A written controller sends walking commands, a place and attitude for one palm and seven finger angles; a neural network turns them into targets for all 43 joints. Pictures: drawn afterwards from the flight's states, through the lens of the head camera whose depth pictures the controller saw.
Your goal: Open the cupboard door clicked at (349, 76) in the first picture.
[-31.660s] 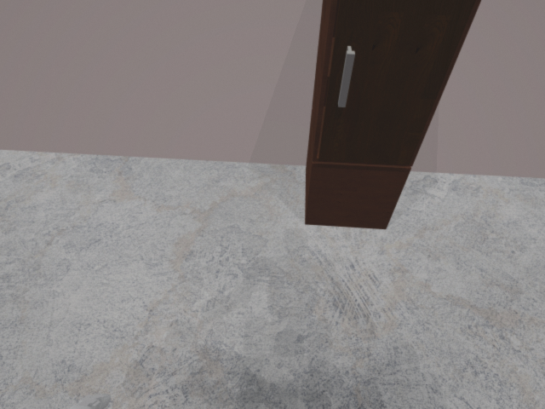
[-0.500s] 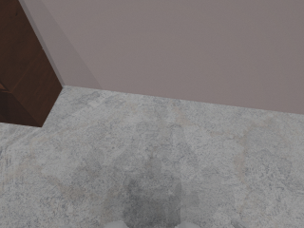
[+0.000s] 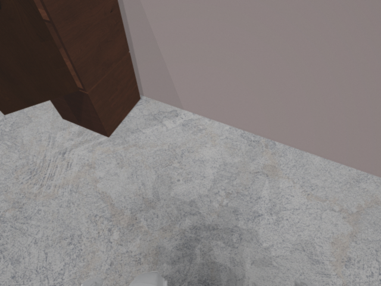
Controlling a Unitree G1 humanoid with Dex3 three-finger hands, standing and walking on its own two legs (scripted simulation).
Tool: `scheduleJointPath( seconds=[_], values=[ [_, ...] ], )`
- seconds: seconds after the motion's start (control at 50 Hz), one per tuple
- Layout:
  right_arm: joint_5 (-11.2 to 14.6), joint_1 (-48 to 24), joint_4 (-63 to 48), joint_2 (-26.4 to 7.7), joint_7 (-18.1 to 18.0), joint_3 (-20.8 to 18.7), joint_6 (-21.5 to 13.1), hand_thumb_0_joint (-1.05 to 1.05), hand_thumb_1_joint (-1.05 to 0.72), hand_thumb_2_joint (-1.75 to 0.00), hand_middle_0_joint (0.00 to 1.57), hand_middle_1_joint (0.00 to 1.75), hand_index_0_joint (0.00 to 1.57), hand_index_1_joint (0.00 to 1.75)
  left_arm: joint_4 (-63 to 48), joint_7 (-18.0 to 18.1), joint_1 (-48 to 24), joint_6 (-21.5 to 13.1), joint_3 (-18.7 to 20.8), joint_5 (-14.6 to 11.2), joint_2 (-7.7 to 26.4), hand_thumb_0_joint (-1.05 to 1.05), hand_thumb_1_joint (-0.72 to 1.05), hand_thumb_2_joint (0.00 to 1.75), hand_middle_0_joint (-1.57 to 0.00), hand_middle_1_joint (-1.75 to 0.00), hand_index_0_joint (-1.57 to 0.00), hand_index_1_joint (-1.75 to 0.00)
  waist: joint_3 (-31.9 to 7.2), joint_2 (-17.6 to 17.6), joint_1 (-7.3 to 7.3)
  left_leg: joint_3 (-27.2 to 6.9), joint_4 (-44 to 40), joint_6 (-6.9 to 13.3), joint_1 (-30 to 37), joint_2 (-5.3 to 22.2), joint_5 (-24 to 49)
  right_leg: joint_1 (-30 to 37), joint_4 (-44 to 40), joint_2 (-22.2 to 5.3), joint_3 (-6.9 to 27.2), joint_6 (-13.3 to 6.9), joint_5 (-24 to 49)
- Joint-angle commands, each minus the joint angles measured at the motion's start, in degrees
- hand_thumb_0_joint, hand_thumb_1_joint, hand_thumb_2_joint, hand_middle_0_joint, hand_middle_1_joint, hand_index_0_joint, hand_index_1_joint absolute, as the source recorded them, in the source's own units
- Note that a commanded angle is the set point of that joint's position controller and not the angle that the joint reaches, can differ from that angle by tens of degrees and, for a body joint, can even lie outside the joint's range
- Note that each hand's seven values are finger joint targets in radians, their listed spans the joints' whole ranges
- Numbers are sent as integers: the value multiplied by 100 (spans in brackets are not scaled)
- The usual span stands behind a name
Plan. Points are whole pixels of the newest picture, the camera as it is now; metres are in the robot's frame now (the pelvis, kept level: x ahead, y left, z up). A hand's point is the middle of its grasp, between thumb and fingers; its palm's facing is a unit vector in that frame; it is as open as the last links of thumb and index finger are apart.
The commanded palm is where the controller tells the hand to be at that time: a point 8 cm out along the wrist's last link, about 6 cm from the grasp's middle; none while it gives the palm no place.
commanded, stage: turn to face it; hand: left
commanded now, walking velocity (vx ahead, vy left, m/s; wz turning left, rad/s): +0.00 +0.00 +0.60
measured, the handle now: out of the picture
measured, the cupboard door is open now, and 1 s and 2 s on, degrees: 54 54 54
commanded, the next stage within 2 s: take the last steps up to it in 0.74 s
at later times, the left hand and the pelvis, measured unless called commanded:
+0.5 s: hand out of the picture +0.04 +0.19 -0.15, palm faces +0.30 -0.91 -0.29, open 7.4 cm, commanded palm none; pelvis +0.02 -0.03 +0.00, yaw +18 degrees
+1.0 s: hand out of the picture -0.01 +0.17 -0.16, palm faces +0.52 -0.82 -0.25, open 7.4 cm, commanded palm none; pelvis +0.04 -0.04 +0.00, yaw +30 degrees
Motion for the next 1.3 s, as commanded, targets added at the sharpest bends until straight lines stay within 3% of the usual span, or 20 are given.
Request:
scheduleJointPath(
  seconds=[0.0,0.04,0.06,0.16,0.3,0.34,0.4,0.46,0.58,0.64,0.84,0.86,0.9,0.92,1.0,1.14,1.2,1.22,1.24,1.28],
  values=[
    [-14,327,-407,-568,-35,-89,-296,0,-90,-90,20,30,20,30,-320,47,139,-81,433,-75,1286,0,90,90,-20,-30,-20,-30,-1161,-406,-151,-95,-2012,208,1343,66,1635,104,586,-1010,205,-184,2762],
    [-83,1104,-311,-1637,-127,-333,-314,0,-90,-90,20,30,20,30,-743,12,-211,-9,243,-91,730,0,90,90,-20,-30,-20,-30,-1377,1954,-543,-3055,-2407,1666,2398,2403,4834,-2154,2814,122,287,393,-2078],
    [-97,1240,-246,-1606,-198,-336,-319,0,-90,-90,20,30,20,30,-799,31,-526,50,263,-48,869,0,90,90,-20,-30,-20,-30,-1344,1111,-588,-3022,-2380,1803,2185,2367,4156,-2305,3371,116,744,325,-1813],
    [-103,258,-445,-1095,-297,-172,-371,0,-90,-90,20,30,20,30,-423,-36,-300,93,298,-77,707,0,90,90,-20,-30,-20,-30,-1080,1134,-65,-1863,-2406,1193,1238,1242,3260,-1617,2768,285,890,300,-703],
    [-53,-83,-502,-1059,-248,-238,-259,0,-90,-90,20,30,20,30,-322,-7,296,-13,317,-99,762,0,90,90,-20,-30,-20,-30,-1091,990,228,-2016,-1899,840,164,764,2316,464,-237,711,620,169,310],
    [19,-99,-711,-454,-175,-150,-264,0,-90,-90,20,30,20,30,-304,78,569,-115,482,41,1592,0,90,90,-20,-30,-20,-30,-1009,-1435,397,-640,123,79,-1290,-503,-324,1262,-1708,-1513,2904,-645,526],
    [-36,-155,-556,-567,-115,-184,-153,0,-90,-90,20,30,20,30,-441,120,5,-110,332,-12,1212,0,90,90,-20,-30,-20,-30,-572,-1375,111,-794,2478,103,-1138,-8,-429,58,-1520,-1387,2223,-1033,1203],
    [-5,-157,-483,-295,-49,-68,-172,0,-90,-90,20,30,20,30,-447,119,-62,-131,293,20,1046,0,90,90,-20,-30,-20,-30,-695,-1242,85,-338,1247,-8,-705,33,-334,435,-1055,-991,1040,-817,2870],
    [8,118,-299,-261,-90,40,-301,0,-90,-90,20,30,20,30,-102,72,333,-120,380,-45,1289,0,90,90,-20,-30,-20,-30,-979,-860,48,49,-1683,135,787,-172,1034,548,-41,-923,593,-393,3364],
    [-100,888,-181,-1379,-188,-178,-347,0,-90,-90,20,30,20,30,-460,36,29,-22,169,-105,643,0,90,90,-20,-30,-20,-30,-1277,1672,-362,-2591,-2387,1635,2065,2283,4691,-1580,2273,165,386,315,-1919],
    [-58,29,-99,-817,-339,-24,-345,0,-90,-90,20,30,20,30,218,-23,506,-22,184,-95,481,0,90,90,-20,-30,-20,-30,-1148,973,215,-1339,-2010,958,792,997,2903,297,50,636,460,120,175],
    [-16,-16,-124,-688,-303,-6,-331,0,-90,-90,20,30,20,30,278,-15,705,-76,223,-56,659,0,90,90,-20,-30,-20,-30,-1086,558,326,-1115,-1668,694,318,632,1475,809,-776,417,681,77,323],
    [-13,-187,-406,-378,-170,29,-298,0,-90,-90,20,30,20,30,201,-11,906,-137,412,43,1545,0,90,90,-20,-30,-20,-30,-545,-1531,583,-429,724,207,-1202,-325,-1010,777,-2364,-1834,3391,-951,-1301],
    [-43,-369,-455,-483,-140,-21,-276,0,-90,-90,20,30,20,30,164,22,883,-161,422,22,1467,0,90,90,-20,-30,-20,-30,-361,-1079,564,-721,1533,233,-1347,-78,-751,448,-2448,-1946,3548,-1164,-1640],
    [-60,-215,-169,-326,7,-46,-262,0,-90,-90,20,30,20,30,160,-11,431,-340,305,-18,943,0,90,90,-20,-30,-20,-30,-185,-913,205,-591,1849,99,-1292,270,697,258,-2236,-1169,1678,-690,-283],
    [-17,-539,-243,28,102,103,-430,0,-90,-90,20,30,20,30,664,-31,1081,-407,404,48,1177,0,90,90,-20,-30,-20,-30,-485,-971,514,103,-724,123,-567,93,360,1098,-1692,-1339,993,-728,1248],
    [-46,381,43,-149,34,107,-547,0,-90,-90,20,30,20,30,666,-59,754,-362,417,-3,1153,0,90,90,-20,-30,-20,-30,-657,-659,16,536,-2013,236,1272,-185,1064,136,-871,-953,437,-385,1216],
    [-66,1045,234,-529,-34,4,-584,0,-90,-90,20,30,20,30,609,-107,669,-345,370,-20,948,0,90,90,-20,-30,-20,-30,-954,208,-284,12,-2169,449,2446,187,893,-691,287,-596,109,-162,957],
    [-158,1876,399,-1197,-130,-174,-605,0,-90,-90,20,30,20,30,364,-150,538,-311,286,-69,535,0,90,90,-20,-30,-20,-30,-1242,1828,-628,-2161,-2654,1114,3265,1750,563,-2091,1969,196,-375,139,-1149],
    [-141,2111,548,-1175,-267,-128,-600,0,-90,-90,20,30,20,30,68,-82,-322,-312,182,-21,396,0,90,90,-20,-30,-20,-30,-874,1426,-682,-2729,-3155,1742,2566,2233,401,-2962,3781,164,600,-122,-1515]
  ],
)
